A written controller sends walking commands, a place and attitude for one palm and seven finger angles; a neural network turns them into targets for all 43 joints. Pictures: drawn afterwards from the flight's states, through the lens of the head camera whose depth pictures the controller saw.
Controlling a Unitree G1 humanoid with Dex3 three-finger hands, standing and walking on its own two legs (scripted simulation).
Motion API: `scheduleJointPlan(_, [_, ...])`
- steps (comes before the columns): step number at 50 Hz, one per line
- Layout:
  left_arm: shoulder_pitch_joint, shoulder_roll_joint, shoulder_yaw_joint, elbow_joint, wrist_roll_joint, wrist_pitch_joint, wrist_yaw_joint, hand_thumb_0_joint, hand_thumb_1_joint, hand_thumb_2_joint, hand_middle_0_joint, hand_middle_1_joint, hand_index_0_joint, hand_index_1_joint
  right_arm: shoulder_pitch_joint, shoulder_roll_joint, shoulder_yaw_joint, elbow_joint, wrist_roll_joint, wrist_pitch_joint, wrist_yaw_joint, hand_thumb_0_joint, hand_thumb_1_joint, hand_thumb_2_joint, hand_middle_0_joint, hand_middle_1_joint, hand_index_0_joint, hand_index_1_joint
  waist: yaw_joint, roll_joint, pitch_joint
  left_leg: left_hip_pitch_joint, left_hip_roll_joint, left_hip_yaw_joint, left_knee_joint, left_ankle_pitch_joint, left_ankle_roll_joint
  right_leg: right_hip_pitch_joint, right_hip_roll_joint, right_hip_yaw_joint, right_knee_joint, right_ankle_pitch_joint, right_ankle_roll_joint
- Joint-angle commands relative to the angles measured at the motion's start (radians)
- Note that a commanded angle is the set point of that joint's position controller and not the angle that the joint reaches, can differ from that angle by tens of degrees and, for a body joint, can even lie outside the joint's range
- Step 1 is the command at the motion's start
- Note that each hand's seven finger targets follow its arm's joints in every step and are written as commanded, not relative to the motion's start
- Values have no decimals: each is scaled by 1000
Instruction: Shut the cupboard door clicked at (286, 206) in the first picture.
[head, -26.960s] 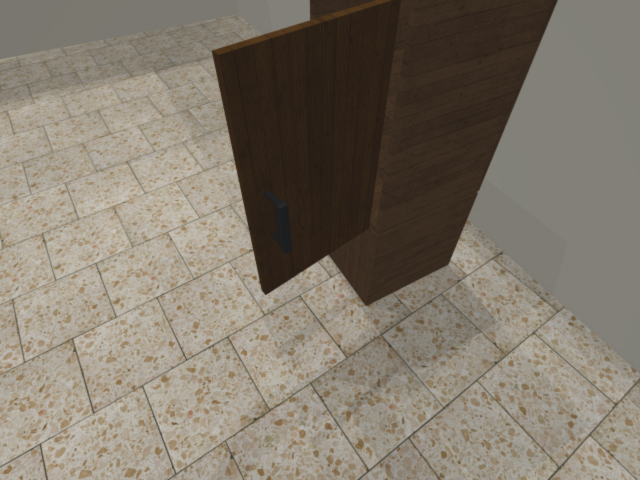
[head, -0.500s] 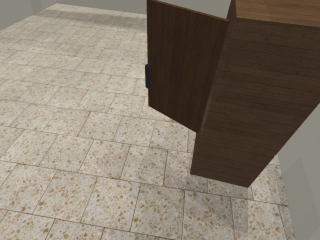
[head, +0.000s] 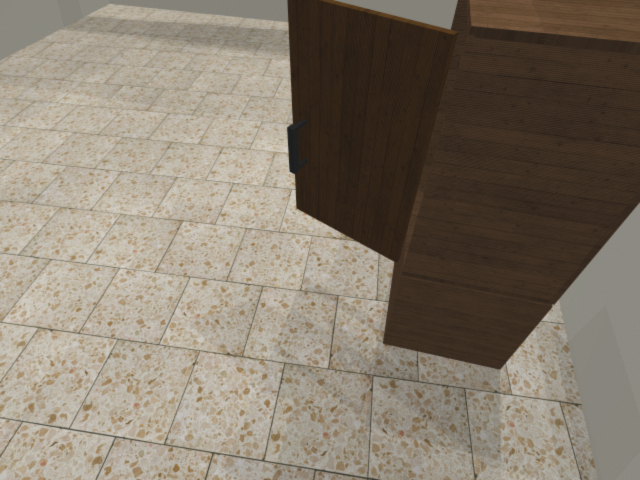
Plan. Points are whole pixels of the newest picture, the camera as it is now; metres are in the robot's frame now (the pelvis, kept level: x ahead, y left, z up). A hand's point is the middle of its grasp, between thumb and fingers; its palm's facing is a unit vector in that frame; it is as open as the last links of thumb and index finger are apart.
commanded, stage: look to check the result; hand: left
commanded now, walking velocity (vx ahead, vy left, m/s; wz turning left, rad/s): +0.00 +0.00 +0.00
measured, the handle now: (298, 146) +0.89 +0.10 -0.09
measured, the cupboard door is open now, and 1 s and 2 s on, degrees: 66 66 66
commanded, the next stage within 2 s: walk to a spot facing it in 0.06 s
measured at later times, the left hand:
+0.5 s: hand out of the picture -0.01 +0.19 -0.20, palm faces +0.18 -0.96 -0.19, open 7.4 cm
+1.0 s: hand out of the picture +0.00 +0.19 -0.15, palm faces +0.42 -0.84 -0.34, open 7.4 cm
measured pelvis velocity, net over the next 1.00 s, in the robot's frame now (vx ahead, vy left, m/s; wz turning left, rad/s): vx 0.01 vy -0.04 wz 0.48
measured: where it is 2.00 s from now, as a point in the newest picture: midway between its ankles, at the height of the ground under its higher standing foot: outside the picture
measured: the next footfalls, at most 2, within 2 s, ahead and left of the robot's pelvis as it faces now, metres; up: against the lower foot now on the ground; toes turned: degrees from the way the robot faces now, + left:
right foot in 0.86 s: +0.07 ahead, -0.14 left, +0.00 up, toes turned +23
left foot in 1.20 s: -0.02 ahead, +0.10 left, +0.00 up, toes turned +41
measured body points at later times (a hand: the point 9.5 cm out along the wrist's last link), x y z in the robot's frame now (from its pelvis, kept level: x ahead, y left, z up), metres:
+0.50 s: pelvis +0.00 +0.01 -0.02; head +0.03 +0.03 +0.42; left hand -0.01 +0.24 -0.19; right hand +0.03 -0.22 -0.17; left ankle +0.02 +0.11 -0.74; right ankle -0.05 -0.09 -0.74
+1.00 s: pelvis +0.01 -0.04 -0.01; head +0.08 -0.04 +0.44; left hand -0.02 +0.24 -0.13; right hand +0.21 -0.26 -0.16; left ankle -0.04 +0.08 -0.67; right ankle +0.03 -0.15 -0.74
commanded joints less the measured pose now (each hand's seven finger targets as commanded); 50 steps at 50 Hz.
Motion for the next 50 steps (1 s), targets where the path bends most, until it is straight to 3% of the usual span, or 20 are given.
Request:
scheduleJointPlan(1, [89,93,14,-5,0,-5,4,0,900,900,-200,-300,-200,-300,63,-104,-11,-18,0,-13,-5,0,-900,-900,200,300,200,300,0,-2,96,41,89,-111,-61,106,27,-140,-119,104,-109,146,-8])
scheduleJointPlan(13, [66,119,36,-34,1,7,9,0,900,900,-200,-300,-200,-300,33,-103,-18,-45,-2,1,0,0,-900,-900,200,300,200,300,6,-14,74,-27,70,-106,20,155,16,-97,-155,71,-40,228,-8])
scheduleJointPlan(16, [44,159,60,-73,5,17,9,0,900,900,-200,-300,-200,-300,11,-106,-29,-79,-5,14,7,0,-900,-900,200,300,200,300,10,-75,66,-122,28,-78,151,88,3,-85,-234,94,-32,234,-55])
scheduleJointPlan(20, [-10,191,84,-135,22,18,9,0,900,900,-200,-300,-200,-300,-57,-113,-52,-156,-7,30,20,0,-900,-900,200,300,200,300,15,-131,100,-266,38,-49,427,-282,-22,-67,-384,109,-3,498,-166])
scheduleJointPlan(22, [-44,209,94,-159,24,17,9,0,900,900,-200,-300,-200,-300,-40,-116,-54,-177,-4,26,28,0,-900,-900,200,300,200,300,-7,-96,85,-229,57,-48,291,-234,-21,-51,-376,41,115,594,-131])
scheduleJointPlan(23, [-56,221,97,-174,17,18,5,0,900,900,-200,-300,-200,-300,11,-131,-57,-170,-9,23,30,0,-900,-900,200,300,200,300,-32,-40,45,-114,48,-49,181,-27,-8,-92,-329,-29,239,587,-73])
scheduleJointPlan(24, [-42,205,99,-196,5,24,0,0,900,900,-200,-300,-200,-300,79,-186,-66,-168,-18,14,29,0,-900,-900,200,300,200,300,-50,158,-3,7,149,-241,56,376,65,-227,-214,-102,420,349,21])
scheduleJointPlan(25, [-43,165,87,-237,-2,29,1,0,900,900,-200,-300,-200,-300,117,-259,-81,-167,-24,13,23,0,-900,-900,200,300,200,300,-50,341,-26,81,336,-521,-33,629,206,-387,-77,-89,619,-297,74])
scheduleJointPlan(26, [-113,174,86,-255,11,43,7,0,900,900,-200,-300,-200,-300,129,-280,-84,-157,-22,18,17,0,-900,-900,200,300,200,300,-75,258,-46,15,346,-578,-111,315,215,-388,-66,30,739,-365,54])
scheduleJointPlan(27, [-169,177,88,-276,11,45,2,0,900,900,-200,-300,-200,-300,91,-268,-85,-182,-22,14,14,0,-900,-900,200,300,200,300,-59,168,-8,-39,332,-600,-135,123,214,-441,-86,76,777,-288,51])
scheduleJointPlan(28, [-182,175,91,-283,13,42,-5,0,900,900,-200,-300,-200,-300,38,-268,-83,-204,-24,12,12,0,-900,-900,200,300,200,300,-43,132,19,-100,309,-573,-154,-4,200,-450,-96,92,781,-222,58])
scheduleJointPlan(31, [-162,169,91,-288,15,38,-19,0,900,900,-200,-300,-200,-300,-37,-266,-82,-239,-24,5,12,0,-900,-900,200,300,200,300,-13,97,-9,-81,218,-467,-142,-8,160,-435,-82,84,678,-126,79])
scheduleJointPlan(38, [-158,182,86,-338,14,42,-21,0,900,900,-200,-300,-200,-300,-81,-312,-111,-286,-27,25,29,0,-900,-900,200,300,200,300,-13,160,-61,-102,150,-478,-117,-26,137,-292,-13,49,374,-132,86])
scheduleJointPlan(41, [-53,220,97,-323,12,37,-18,0,900,900,-200,-300,-200,-300,-148,-297,-118,-326,-16,36,36,0,-900,-900,200,300,200,300,42,143,-73,-242,65,-439,-58,-115,74,-69,0,26,98,-14,75])
scheduleJointPlan(42, [-26,284,107,-330,21,27,-12,0,900,900,-200,-300,-200,-300,-145,-260,-115,-338,-7,39,42,0,-900,-900,200,300,200,300,54,12,-74,-352,-16,-375,85,-189,19,26,-125,168,-72,-84,31])
scheduleJointPlan(43, [-53,367,125,-347,35,23,-5,0,900,900,-200,-300,-200,-300,-141,-193,-109,-360,-4,37,47,0,-900,-900,200,300,200,300,52,-242,-35,-467,-139,-174,376,-306,-57,-17,-409,474,-205,-210,-86])
scheduleJointPlan(44, [-153,361,107,-377,25,27,-4,0,900,900,-200,-300,-200,-300,-155,-229,-115,-365,-19,38,54,0,-900,-900,200,300,200,300,26,-177,11,-416,-84,-174,629,-366,-47,-195,-490,445,-202,-135,-141])
scheduleJointPlan(45, [-185,307,106,-383,21,16,0,0,900,900,-200,-300,-200,-300,-143,-219,-116,-353,-21,44,54,0,-900,-900,200,300,200,300,-5,-172,7,-433,-56,-191,742,-329,-44,-194,-426,408,-144,11,-136])
scheduleJointPlan(47, [-232,257,92,-388,19,9,1,0,900,900,-200,-300,-200,-300,-117,-213,-109,-343,-14,45,63,0,-900,-900,200,300,200,300,-39,-189,7,-432,-9,-151,796,-265,-63,-138,-355,201,-31,357,-121])
scheduleJointPlan(50, [-126,282,97,-364,20,5,-1,0,900,900,-200,-300,-200,-300,-189,-190,-86,-363,-7,44,72,0,-900,-900,200,300,200,300,11,-191,-19,-383,-10,-63,594,-259,-76,-1,-324,69,55,668,-90])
